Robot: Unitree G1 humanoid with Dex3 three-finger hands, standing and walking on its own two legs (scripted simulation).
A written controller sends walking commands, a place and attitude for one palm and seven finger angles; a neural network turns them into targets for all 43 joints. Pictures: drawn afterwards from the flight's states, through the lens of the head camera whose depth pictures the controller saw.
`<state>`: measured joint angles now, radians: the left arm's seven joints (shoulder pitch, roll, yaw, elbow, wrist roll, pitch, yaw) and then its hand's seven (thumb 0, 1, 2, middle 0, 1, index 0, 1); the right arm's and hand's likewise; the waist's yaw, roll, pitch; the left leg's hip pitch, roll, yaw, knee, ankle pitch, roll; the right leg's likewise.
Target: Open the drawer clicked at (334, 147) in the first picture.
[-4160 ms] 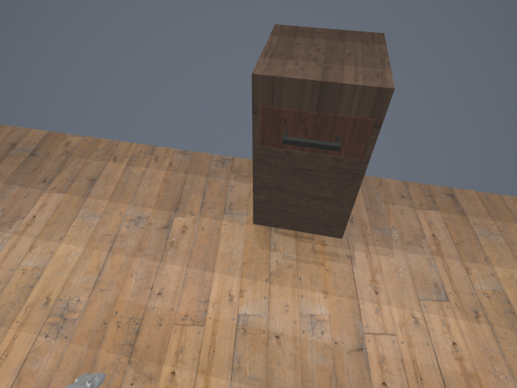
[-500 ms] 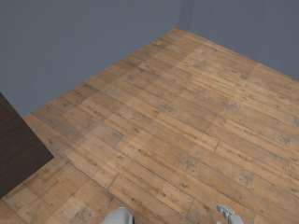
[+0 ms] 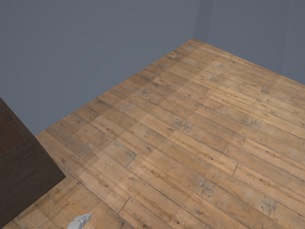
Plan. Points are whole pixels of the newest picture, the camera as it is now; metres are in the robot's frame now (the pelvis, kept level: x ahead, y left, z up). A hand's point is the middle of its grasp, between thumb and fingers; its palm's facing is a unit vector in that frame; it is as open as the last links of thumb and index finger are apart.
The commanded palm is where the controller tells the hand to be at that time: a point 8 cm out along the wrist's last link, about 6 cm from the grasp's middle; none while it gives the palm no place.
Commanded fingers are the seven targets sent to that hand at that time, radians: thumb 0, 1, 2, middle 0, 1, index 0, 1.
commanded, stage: turn to face it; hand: left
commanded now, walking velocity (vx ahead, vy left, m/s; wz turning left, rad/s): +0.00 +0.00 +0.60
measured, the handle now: out of the picture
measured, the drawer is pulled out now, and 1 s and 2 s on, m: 0.00 0.00 0.00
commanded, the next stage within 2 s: take the last steps up to it in 1.20 s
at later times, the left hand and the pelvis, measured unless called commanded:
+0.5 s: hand out of the picture -0.06 +0.20 -0.18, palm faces +0.39 -0.88 -0.26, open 7.4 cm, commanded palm none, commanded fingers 0.00 0.90 0.90 -0.20 -0.30 -0.20 -0.30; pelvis +0.01 +0.00 -0.01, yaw +21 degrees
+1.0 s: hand out of the picture -0.01 +0.26 -0.15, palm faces +0.58 -0.78 -0.25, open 7.4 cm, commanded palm none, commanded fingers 0.00 0.90 0.90 -0.20 -0.30 -0.20 -0.30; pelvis +0.01 +0.02 +0.00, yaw +35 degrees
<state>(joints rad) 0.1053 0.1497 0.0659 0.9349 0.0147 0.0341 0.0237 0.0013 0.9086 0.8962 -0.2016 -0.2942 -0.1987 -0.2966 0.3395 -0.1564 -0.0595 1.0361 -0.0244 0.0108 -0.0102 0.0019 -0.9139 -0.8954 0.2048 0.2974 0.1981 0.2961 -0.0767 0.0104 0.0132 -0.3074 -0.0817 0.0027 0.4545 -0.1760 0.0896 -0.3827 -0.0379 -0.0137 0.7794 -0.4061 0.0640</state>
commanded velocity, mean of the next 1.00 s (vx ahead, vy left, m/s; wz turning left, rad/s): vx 0.00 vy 0.00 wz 0.54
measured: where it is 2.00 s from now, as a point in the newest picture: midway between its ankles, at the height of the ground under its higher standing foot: outside the picture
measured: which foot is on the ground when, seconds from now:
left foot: down 0.00-0.08, up 0.10-0.50, down 0.52-1.00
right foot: up 0.00-0.06, down 0.08-0.52, up 0.54-1.00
